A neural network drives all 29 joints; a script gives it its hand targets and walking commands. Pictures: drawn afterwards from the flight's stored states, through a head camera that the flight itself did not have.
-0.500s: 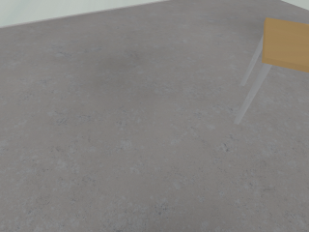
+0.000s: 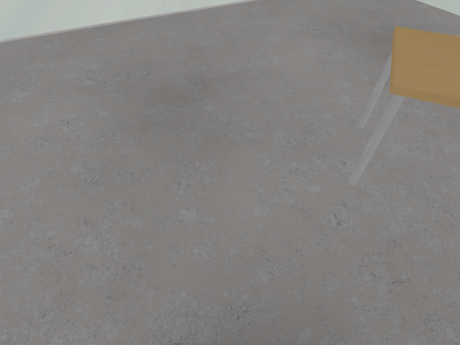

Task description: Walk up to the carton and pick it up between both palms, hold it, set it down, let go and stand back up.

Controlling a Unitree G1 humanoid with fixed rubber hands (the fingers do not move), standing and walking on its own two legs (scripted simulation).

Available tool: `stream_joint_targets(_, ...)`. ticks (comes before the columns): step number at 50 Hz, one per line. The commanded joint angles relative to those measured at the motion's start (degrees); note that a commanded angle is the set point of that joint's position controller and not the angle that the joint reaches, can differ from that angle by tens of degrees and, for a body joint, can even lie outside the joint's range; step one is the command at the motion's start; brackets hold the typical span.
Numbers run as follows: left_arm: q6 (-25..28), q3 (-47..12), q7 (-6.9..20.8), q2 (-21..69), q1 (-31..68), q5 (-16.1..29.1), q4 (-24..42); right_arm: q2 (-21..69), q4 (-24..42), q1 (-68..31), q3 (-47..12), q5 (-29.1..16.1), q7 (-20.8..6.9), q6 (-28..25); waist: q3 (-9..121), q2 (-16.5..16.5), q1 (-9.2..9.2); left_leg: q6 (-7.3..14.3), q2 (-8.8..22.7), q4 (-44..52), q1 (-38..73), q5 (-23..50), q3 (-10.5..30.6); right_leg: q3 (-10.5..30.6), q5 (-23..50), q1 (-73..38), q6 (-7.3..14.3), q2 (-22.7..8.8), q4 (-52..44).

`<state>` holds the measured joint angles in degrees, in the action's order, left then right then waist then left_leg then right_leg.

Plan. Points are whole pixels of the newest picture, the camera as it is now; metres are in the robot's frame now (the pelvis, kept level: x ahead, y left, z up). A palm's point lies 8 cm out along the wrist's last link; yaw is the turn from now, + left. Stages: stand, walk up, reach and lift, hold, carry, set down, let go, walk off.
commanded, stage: stand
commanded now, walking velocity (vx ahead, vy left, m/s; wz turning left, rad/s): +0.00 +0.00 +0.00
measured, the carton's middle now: out of the picture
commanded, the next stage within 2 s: walk up in 0.44 s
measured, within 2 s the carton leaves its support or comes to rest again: neither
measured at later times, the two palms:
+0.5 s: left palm out of the picture +0.05 +0.25 -0.13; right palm out of the picture +0.06 -0.24 -0.14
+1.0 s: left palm out of the picture +0.10 +0.20 -0.13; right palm out of the picture +0.08 -0.39 -0.15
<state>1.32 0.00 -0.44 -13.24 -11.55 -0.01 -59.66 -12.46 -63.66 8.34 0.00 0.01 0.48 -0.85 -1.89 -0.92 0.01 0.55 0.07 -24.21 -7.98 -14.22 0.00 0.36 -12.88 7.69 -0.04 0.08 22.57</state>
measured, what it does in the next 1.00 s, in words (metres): steps on the spot: right foot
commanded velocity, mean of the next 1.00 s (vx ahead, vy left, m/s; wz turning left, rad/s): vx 0.00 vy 0.00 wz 0.00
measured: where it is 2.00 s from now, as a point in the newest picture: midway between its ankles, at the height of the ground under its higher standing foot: outside the picture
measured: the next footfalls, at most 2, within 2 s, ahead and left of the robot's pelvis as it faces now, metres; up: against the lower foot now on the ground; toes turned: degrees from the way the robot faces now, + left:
right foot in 0.98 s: +0.11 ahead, -0.24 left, +0.00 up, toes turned -2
left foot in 1.28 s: +0.18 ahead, -0.06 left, +0.00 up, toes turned -7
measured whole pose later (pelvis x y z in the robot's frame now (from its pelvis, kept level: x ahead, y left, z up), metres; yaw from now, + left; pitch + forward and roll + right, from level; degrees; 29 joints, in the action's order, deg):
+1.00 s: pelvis +0.03 -0.09 -0.02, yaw -2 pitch -2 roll +4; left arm -4.1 0.0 6.3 -20.6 -11.7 0.0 -54.5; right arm -19.2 -57.2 12.8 2.0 0.0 1.9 -2.0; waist -2.3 1.8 -0.6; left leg -2.5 4.0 -30.7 -7.3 -21.2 -0.9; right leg 4.2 -17.6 20.6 -0.5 -5.6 39.3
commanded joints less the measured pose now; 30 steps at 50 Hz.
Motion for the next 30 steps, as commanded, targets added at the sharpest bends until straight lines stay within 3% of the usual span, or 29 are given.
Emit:
stream_joint_targets(1, 1.24, 3.60, -0.87, -16.52, 3.71, 0.00, 1.76, -17.51, 3.27, -2.93, 2.70, 0.73, 0.86, -1.94, -0.80, -1.71, 0.56, 0.84, 7.12, 8.28, 1.30, 12.05, 5.70, 5.96, 10.67, -0.70, 1.69, -6.69, -4.80)
stream_joint_targets(2, 1.41, 3.52, -0.77, -15.59, 3.09, -0.14, 1.49, -17.76, 3.16, -2.90, 3.08, 0.46, 0.77, -1.96, -0.48, -2.72, -0.68, 0.60, 7.03, 8.01, 0.97, 12.31, 5.77, 6.15, 10.54, -1.71, 1.35, -6.52, -4.94)
stream_joint_targets(3, 1.08, 3.31, -0.65, -16.45, 4.08, -0.41, 1.41, -16.90, 3.30, -2.40, 3.05, 0.42, 0.66, -1.97, -1.51, -2.29, 0.56, 0.58, 7.01, 8.46, 0.29, 12.07, 5.85, 5.72, 10.36, -0.90, 1.46, -6.79, -4.16)
stream_joint_targets(4, 1.26, 4.12, -0.66, -17.04, 3.51, -0.47, 2.23, -17.91, 3.16, -2.03, 3.09, 0.69, 0.70, -1.70, -0.08, -3.37, -0.03, 0.43, 6.91, 8.07, 0.77, 11.93, 5.21, 6.08, 9.92, -1.66, 1.47, -6.42, -4.47)
stream_joint_targets(5, 1.14, 3.59, -0.70, -17.26, 3.57, -0.40, 1.53, -16.51, 3.58, -3.29, 2.85, 0.46, 0.61, -1.67, -1.92, -2.41, 0.08, 0.77, 7.55, 8.52, 0.95, 11.76, 5.66, 6.52, 9.86, -0.14, 1.73, -6.75, -4.83)
stream_joint_targets(6, 1.29, 3.51, -0.65, -16.51, 2.85, -0.21, 1.14, -16.68, 2.59, -2.10, 2.83, 0.59, 0.64, -1.87, -3.06, 1.18, -0.21, 0.93, 7.71, 8.58, 0.72, 10.73, 6.73, 6.73, 8.02, 0.36, 2.04, -6.98, -5.42)
stream_joint_targets(7, 1.10, 3.04, -0.51, -14.75, 2.02, 0.13, 1.39, -17.53, 3.41, -2.79, 2.90, 0.33, 0.68, -1.99, -0.15, -2.05, -0.45, 1.38, 7.93, 8.57, 1.41, 10.98, 6.36, 6.33, 8.56, -1.78, 1.80, -6.99, -5.52)
stream_joint_targets(8, 1.29, 3.11, -0.68, -14.93, 3.45, -0.33, 1.69, -17.64, 3.20, -0.95, 2.93, 0.35, 0.72, -1.86, -2.42, -1.87, 0.77, 0.95, 6.73, 8.88, 1.05, 13.11, 5.74, 6.22, 9.43, -0.67, 1.67, -6.70, -5.14)
stream_joint_targets(9, 1.62, 2.60, -0.62, -15.09, 2.18, 0.21, 2.14, -17.39, 2.90, -2.74, 2.62, 0.49, 0.67, -1.86, -0.79, -1.68, -0.93, 0.84, 7.81, 7.86, 2.30, 12.92, 5.67, 6.94, 11.28, -0.97, 1.91, -7.33, -5.30)
stream_joint_targets(11, 1.69, 3.17, -0.65, -16.73, 4.49, -0.52, 1.98, -16.98, 3.29, -1.16, 2.76, 0.29, 0.70, -1.89, -1.38, -1.15, 0.92, 0.70, 7.11, 8.63, 2.15, 12.25, 5.63, 6.54, 11.73, -0.84, 1.72, -7.04, -5.24)
stream_joint_targets(14, 1.43, 3.43, -0.62, -15.81, 3.88, -0.37, 2.32, -17.48, 3.20, -2.68, 3.00, 0.33, 0.54, -1.81, -1.30, -1.69, 0.70, 0.92, 7.38, 8.18, 0.58, 10.28, 6.72, 6.24, 9.97, -1.19, 1.72, -6.27, -5.02)
stream_joint_targets(18, 1.68, 3.40, -0.75, -15.84, 3.38, -0.44, 1.44, -16.66, 3.75, -2.11, 2.92, 0.40, 0.77, -1.90, -0.11, -1.56, 1.00, 0.75, 7.49, 9.14, 2.54, 15.50, 6.54, 5.96, 10.95, -1.08, 1.55, -6.91, -4.46)
stream_joint_targets(19, 1.51, 3.68, -0.98, -15.80, 4.49, -0.56, 1.89, -17.42, 3.56, -3.10, 3.05, 0.82, 0.69, -1.68, -0.95, -0.83, 0.08, 0.76, 7.00, 7.73, 0.59, 14.23, 6.03, 5.65, 10.80, -1.41, 1.56, -6.85, -5.33)
stream_joint_targets(20, 1.70, 3.85, -0.95, -16.06, 3.26, -0.28, 2.14, -17.09, 3.55, -3.54, 3.12, 0.95, 0.63, -1.76, 0.55, -2.10, -0.07, 0.65, 7.03, 7.46, 1.86, 13.46, 5.90, 6.24, 11.51, -1.90, 1.79, -6.86, -5.56)
stream_joint_targets(21, 1.66, 3.50, -0.90, -16.88, 4.09, -0.58, 1.21, -16.81, 3.37, -3.55, 3.29, 0.67, 0.74, -1.72, 1.46, -0.47, 1.07, 0.98, 7.00, 7.32, 2.79, 12.79, 5.92, 6.10, 12.35, -2.19, 1.68, -6.78, -5.18)
stream_joint_targets(22, 1.49, 3.34, -0.70, -15.71, 4.94, -0.13, 1.67, -17.72, 3.20, -2.68, 3.05, 0.63, 0.85, -1.67, -0.05, -1.54, 1.07, 0.82, 6.90, 8.03, 0.15, 12.99, 5.56, 5.50, 12.28, -2.98, 1.51, -6.90, -5.16)
stream_joint_targets(23, 1.34, 3.39, -0.83, -16.78, 3.47, -0.22, 1.71, -17.66, 3.06, -3.10, 3.34, 0.64, 0.76, -1.69, -1.46, -2.14, -0.16, 0.95, 7.11, 7.87, 0.49, 10.72, 5.94, 6.49, 11.57, -1.25, 1.89, -6.85, -5.07)
stream_joint_targets(24, 1.40, 3.55, -0.80, -16.41, 3.93, -0.31, 2.06, -16.00, 3.77, -3.00, 2.50, 0.38, 0.79, -1.79, -2.65, -1.54, 0.60, 0.58, 6.91, 8.11, -0.79, 10.32, 5.54, 6.46, 11.20, -1.10, 1.75, -7.34, -5.72)
stream_joint_targets(25, 1.25, 3.65, -0.71, -16.34, 3.18, -0.09, 1.78, -17.17, 3.08, -2.29, 3.04, 0.47, 0.76, -1.67, -0.84, -0.29, 0.23, 0.87, 6.72, 8.54, 0.18, 9.77, 5.57, 6.50, 10.53, -2.37, 1.61, -7.31, -5.58)
stream_joint_targets(27, 1.52, 3.31, -0.55, -15.64, 2.70, -0.30, 1.73, -16.82, 2.74, -2.29, 2.90, 0.50, 0.86, -1.69, -2.74, -2.75, 0.12, 1.08, 7.06, 8.47, 0.33, 10.77, 5.91, 6.71, 10.13, -0.53, 1.90, -7.11, -5.39)
stream_joint_targets(28, 1.48, 3.38, -0.51, -15.52, 2.95, 0.00, 1.68, -16.95, 3.11, -1.64, 2.70, 0.57, 0.78, -1.92, -1.40, -1.31, -0.34, 1.38, 7.53, 8.22, 1.14, 12.59, 6.69, 6.78, 10.33, -1.38, 1.91, -7.57, -5.11)
stream_joint_targets(29, 1.59, 3.26, -0.67, -15.67, 3.08, -0.32, 1.63, -17.84, 3.60, -2.39, 2.98, 0.35, 0.64, -1.74, -1.57, -3.42, 0.34, 0.84, 7.33, 8.33, 1.76, 11.92, 6.05, 6.62, 9.47, -0.04, 2.04, -6.96, -4.81)
stream_joint_targets(30, 1.36, 3.39, -0.61, -16.15, 2.86, -0.49, 1.30, -17.54, 3.21, -2.94, 3.03, 0.54, 0.79, -1.84, -2.51, -1.47, -0.69, 0.77, 7.08, 8.87, 0.57, 11.48, 6.17, 6.09, 9.70, -1.04, 1.91, -7.10, -5.16)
